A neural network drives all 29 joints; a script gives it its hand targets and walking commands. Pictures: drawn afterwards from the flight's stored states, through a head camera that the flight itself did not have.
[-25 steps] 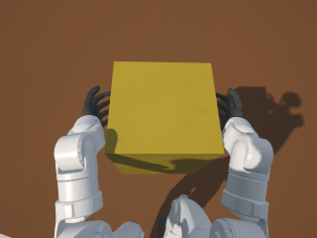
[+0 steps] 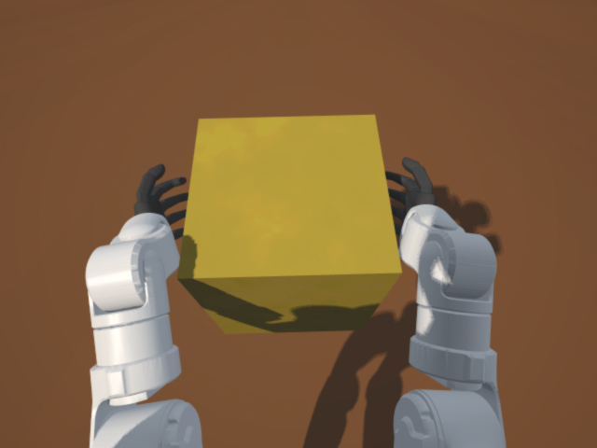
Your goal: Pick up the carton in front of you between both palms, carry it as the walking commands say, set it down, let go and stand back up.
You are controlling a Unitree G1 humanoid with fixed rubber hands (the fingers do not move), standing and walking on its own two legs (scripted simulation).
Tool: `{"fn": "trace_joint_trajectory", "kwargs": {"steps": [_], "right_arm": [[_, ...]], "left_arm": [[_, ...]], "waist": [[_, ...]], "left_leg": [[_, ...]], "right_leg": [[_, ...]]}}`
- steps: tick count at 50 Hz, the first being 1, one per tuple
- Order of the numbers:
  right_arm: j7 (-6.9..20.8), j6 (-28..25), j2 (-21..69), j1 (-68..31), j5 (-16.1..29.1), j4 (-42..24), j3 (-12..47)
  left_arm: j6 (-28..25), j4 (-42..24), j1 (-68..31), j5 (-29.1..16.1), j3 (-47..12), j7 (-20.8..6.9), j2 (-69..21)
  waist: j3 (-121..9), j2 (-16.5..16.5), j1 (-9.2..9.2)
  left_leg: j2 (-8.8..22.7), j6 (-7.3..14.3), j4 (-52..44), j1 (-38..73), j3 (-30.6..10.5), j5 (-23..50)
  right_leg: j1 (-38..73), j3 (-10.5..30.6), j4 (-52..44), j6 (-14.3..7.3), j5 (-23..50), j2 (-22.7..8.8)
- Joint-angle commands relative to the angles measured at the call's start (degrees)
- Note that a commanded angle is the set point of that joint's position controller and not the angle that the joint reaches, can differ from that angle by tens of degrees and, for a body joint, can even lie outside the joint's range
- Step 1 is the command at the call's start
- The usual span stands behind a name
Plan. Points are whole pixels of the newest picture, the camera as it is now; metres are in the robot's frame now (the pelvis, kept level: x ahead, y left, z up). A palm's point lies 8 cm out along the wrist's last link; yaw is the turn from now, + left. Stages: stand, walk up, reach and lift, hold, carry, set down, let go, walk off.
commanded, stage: carry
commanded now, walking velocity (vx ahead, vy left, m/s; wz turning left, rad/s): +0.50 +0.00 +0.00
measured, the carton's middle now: (290, 238) +0.37 -0.03 +0.10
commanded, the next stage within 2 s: none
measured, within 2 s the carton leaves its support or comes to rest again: neither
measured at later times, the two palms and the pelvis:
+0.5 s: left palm (219, 153) +0.59 +0.07 +0.09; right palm (378, 138) +0.62 -0.23 +0.08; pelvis +0.34 -0.09 +0.03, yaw +3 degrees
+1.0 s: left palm (219, 65) +0.90 +0.08 +0.12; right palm (348, 55) +0.89 -0.22 +0.13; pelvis +0.67 -0.07 +0.03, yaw +0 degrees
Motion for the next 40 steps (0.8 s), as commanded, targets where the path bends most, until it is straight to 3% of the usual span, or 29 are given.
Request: {"fn": "trace_joint_trajectory", "kwargs": {"steps": [1,3,5,7,9,11,12,13,14,15,16,17,18,19,21,23,28,31,33,34,35,36,37,38,39,40], "right_arm": [[0.0,0.2,39.2,-34.4,13.3,-5.3,31.9],[1.1,0.0,41.7,-37.3,14.1,-5.7,32.4],[2.1,-0.1,43.4,-34.7,13.1,-4.4,32.5],[2.9,0.0,45.0,-29.6,11.1,-2.9,32.3],[3.8,0.3,46.4,-23.6,9.1,-2.7,32.3],[4.6,0.4,47.6,-17.2,7.2,-3.4,32.5],[4.9,0.2,48.1,-13.7,6.4,-4.3,32.9],[5.3,0.1,48.3,-9.5,5.5,-5.1,33.4],[5.7,-0.1,47.5,-7.7,4.9,-6.5,34.1],[6.4,0.1,49.3,-6.3,5.4,-7.8,35.8],[6.9,-0.3,50.0,-3.5,5.8,-10.3,37.1],[7.2,-0.8,52.0,-3.7,6.7,-12.8,38.6],[7.6,-1.4,55.4,-2.0,8.2,-15.0,39.7],[8.1,-2.1,57.4,0.1,8.9,-17.2,40.6],[8.4,-3.6,59.0,6.6,8.9,-20.1,41.3],[8.1,-4.9,58.3,14.3,7.8,-22.2,42.1],[8.1,-4.8,51.8,19.6,7.0,-28.1,44.4],[7.9,-3.3,45.7,21.3,7.4,-30.6,44.5],[7.4,-2.2,41.6,23.6,7.5,-30.9,43.5],[7.0,-1.5,39.4,24.8,7.3,-30.6,42.5],[6.5,-0.8,36.6,26.1,6.9,-30.9,41.5],[6.1,-0.3,34.4,25.3,7.6,-30.3,40.9],[6.0,0.3,35.4,26.0,8.4,-30.2,41.0],[6.2,0.5,36.4,24.6,8.8,-30.9,41.0],[6.5,0.7,37.9,23.0,9.3,-31.2,41.7],[6.9,0.6,38.8,21.5,9.6,-31.6,42.3]], "left_arm": [[1.8,-1.6,-29.0,-4.2,-23.2,0.9,-30.5],[1.6,-0.9,-30.2,-3.2,-23.2,0.5,-32.9],[1.4,-0.1,-30.1,-3.7,-25.6,-0.6,-36.5],[1.5,0.3,-28.1,-4.7,-28.9,-1.7,-40.3],[1.7,-0.6,-25.5,-5.8,-32.5,-2.9,-44.0],[1.8,-2.2,-22.3,-7.0,-35.9,-4.0,-47.4],[1.7,-3.2,-19.6,-7.3,-37.3,-4.6,-48.8],[1.5,-4.1,-17.3,-7.5,-38.7,-5.0,-50.0],[1.2,-4.4,-12.9,-7.3,-39.6,-5.4,-50.8],[0.8,-5.6,-10.9,-6.4,-40.0,-5.4,-49.7],[0.2,-7.8,-8.7,-6.7,-41.3,-5.5,-51.2],[-0.1,-10.1,-6.8,-7.9,-42.9,-6.4,-55.1],[-0.7,-13.0,-4.3,-9.0,-44.0,-7.0,-57.9],[-1.3,-16.2,-2.6,-9.4,-44.5,-7.6,-59.7],[-2.5,-19.9,2.2,-10.3,-45.0,-8.7,-60.7],[-3.3,-21.9,9.2,-10.7,-45.5,-9.5,-59.7],[-3.4,-26.6,16.2,-11.2,-48.4,-10.2,-51.6],[-2.4,-28.8,18.4,-10.5,-48.5,-9.1,-45.3],[-1.2,-30.2,19.4,-10.4,-48.2,-8.0,-41.3],[-0.6,-30.6,19.8,-10.1,-47.8,-7.4,-39.1],[0.3,-30.8,19.8,-10.0,-47.2,-6.7,-36.8],[1.2,-32.6,20.3,-10.2,-47.2,-6.1,-34.9],[1.9,-32.8,19.1,-10.5,-47.5,-5.8,-34.2],[2.3,-31.8,18.4,-10.3,-47.6,-5.8,-35.6],[2.3,-30.7,17.9,-10.0,-47.2,-5.9,-37.5],[2.1,-29.8,17.9,-9.6,-46.8,-6.0,-39.0]], "waist": [[-15.8,-5.7,3.33],[-11.9,-4.0,3.56],[-10.4,1.2,2.67],[-11.5,4.6,2.51],[-13.3,7.8,2.85],[-14.6,9.7,3.78],[-16.5,9.2,4.88],[-19.3,8.6,5.09],[-22.6,5.4,6.66],[-27.3,-9.6,7.02],[-26.2,-17.9,7.23],[-24.4,-11.4,7.03],[-22.3,-5.2,7.19],[-20.6,-2.8,7.01],[-19.5,-6.7,6.8],[-18.8,-9.5,6.77],[-11.7,-10.3,6.87],[-7.6,-10.5,6.68],[-8.7,-8.7,5.46],[-10.7,-6.9,4.79],[-12.1,0.5,3.62],[-15.6,15.7,3.58],[-13.6,15.2,3.67],[-12.8,11.9,3.79],[-12.3,5.8,3.79],[-11.0,1.3,4.18]], "left_leg": [[25.5,9.7,-12.6,22.1,-34.7,-3.9],[22.3,6.3,-17.4,10.9,-26.7,-7.9],[19.9,4.7,-18.0,9.8,-19.3,2.1],[17.0,2.3,-14.9,13.4,-13.2,13.7],[15.8,-0.5,-12.3,19.4,-10.4,21.0],[15.2,-3.0,-8.5,24.1,-7.5,26.3],[14.4,-4.9,-3.1,23.7,-4.3,31.2],[13.8,-7.2,3.6,18.7,-2.0,32.1],[13.0,-9.3,13.9,10.2,-1.4,21.1],[8.2,-11.6,30.2,-4.7,-2.0,5.2],[3.9,-11.1,39.1,-19.3,-6.2,-17.5],[7.3,-9.7,43.4,-22.7,-10.3,-18.8],[9.4,-9.0,41.3,-22.8,-11.3,-16.0],[10.9,-8.6,37.4,-21.8,-11.5,-12.7],[11.3,-9.3,28.2,-17.9,-10.1,-9.5],[10.3,-10.2,22.3,-17.3,-7.4,-7.4],[7.7,-9.8,5.5,-11.8,-1.2,3.9],[7.0,-8.3,0.1,-4.7,1.5,9.1],[4.8,-7.3,-2.5,7.1,4.3,7.9],[5.3,-6.7,-1.5,17.4,3.5,3.3],[14.8,-5.2,-4.5,24.8,-10.8,-4.0],[29.7,3.9,-11.7,36.4,-37.9,-12.3],[31.1,6.0,-15.9,33.6,-42.9,-5.0],[29.8,5.8,-15.4,29.8,-37.0,2.3],[28.7,4.6,-14.5,26.1,-31.7,5.7],[27.1,2.3,-15.7,20.7,-26.2,4.7]], "right_leg": [[-20.9,7.4,2.0,-1.4,1.1,-8.5],[-13.4,3.4,-11.5,-0.1,6.8,-10.6],[-9.3,-0.7,-25.1,1.6,8.0,-10.7],[-5.8,-5.4,-36.8,2.2,11.0,-8.3],[-4.6,-8.7,-44.4,2.4,17.2,-6.0],[-1.6,-11.1,-51.5,2.1,21.4,-5.0],[5.6,-13.4,-55.7,1.7,24.4,-4.2],[16.5,-12.4,-55.5,0.4,24.4,-5.0],[27.7,-3.7,-55.4,-1.9,22.4,-11.4],[40.2,20.1,-55.9,-8.4,29.4,-26.7],[46.4,29.2,-58.0,-13.9,36.8,-30.4],[44.4,24.4,-57.2,-13.4,39.7,-29.9],[40.8,19.8,-57.6,-11.4,41.5,-28.4],[37.6,15.5,-59.2,-8.9,39.3,-27.1],[34.2,8.7,-62.3,-6.2,35.9,-24.3],[34.9,4.3,-62.6,-6.1,38.3,-22.5],[29.6,-5.3,-62.7,-4.4,44.7,-18.2],[26.1,-7.6,-61.2,-2.9,46.7,-17.9],[21.6,-11.6,-51.9,-1.3,47.4,-16.2],[14.9,-12.8,-44.3,-0.4,42.6,-14.5],[6.2,-12.3,-31.2,1.1,27.2,-12.1],[-11.9,-9.9,-14.1,3.2,8.2,-5.2],[-17.0,-3.3,-4.7,1.9,-3.4,-5.8],[-17.8,-0.9,-1.2,0.5,-2.5,-9.0],[-17.2,0.1,-1.6,-0.3,0.2,-11.2],[-14.5,1.0,-6.4,-0.3,4.2,-13.0]]}}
